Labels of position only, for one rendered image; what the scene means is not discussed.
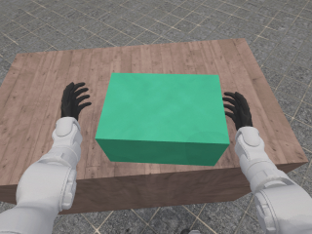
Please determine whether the right robot hand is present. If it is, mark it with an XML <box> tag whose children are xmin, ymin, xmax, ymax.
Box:
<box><xmin>222</xmin><ymin>92</ymin><xmax>253</xmax><ymax>131</ymax></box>

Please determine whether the robot right upper arm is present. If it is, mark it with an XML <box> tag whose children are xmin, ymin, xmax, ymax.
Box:
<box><xmin>254</xmin><ymin>184</ymin><xmax>312</xmax><ymax>234</ymax></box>

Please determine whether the pedestal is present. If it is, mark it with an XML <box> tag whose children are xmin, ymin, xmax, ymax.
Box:
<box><xmin>0</xmin><ymin>38</ymin><xmax>309</xmax><ymax>215</ymax></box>

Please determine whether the right robot forearm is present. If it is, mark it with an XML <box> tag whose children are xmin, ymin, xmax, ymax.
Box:
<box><xmin>234</xmin><ymin>126</ymin><xmax>312</xmax><ymax>203</ymax></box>

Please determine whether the carton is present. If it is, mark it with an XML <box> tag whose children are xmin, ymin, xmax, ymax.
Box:
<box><xmin>95</xmin><ymin>72</ymin><xmax>230</xmax><ymax>167</ymax></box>

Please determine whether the left robot forearm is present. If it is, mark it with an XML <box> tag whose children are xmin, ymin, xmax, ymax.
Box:
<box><xmin>16</xmin><ymin>117</ymin><xmax>83</xmax><ymax>203</ymax></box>

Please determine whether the left robot hand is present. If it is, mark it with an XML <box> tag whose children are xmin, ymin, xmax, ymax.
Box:
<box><xmin>60</xmin><ymin>82</ymin><xmax>92</xmax><ymax>121</ymax></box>

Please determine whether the robot left upper arm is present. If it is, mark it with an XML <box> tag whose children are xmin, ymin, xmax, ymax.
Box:
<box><xmin>0</xmin><ymin>162</ymin><xmax>77</xmax><ymax>234</ymax></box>

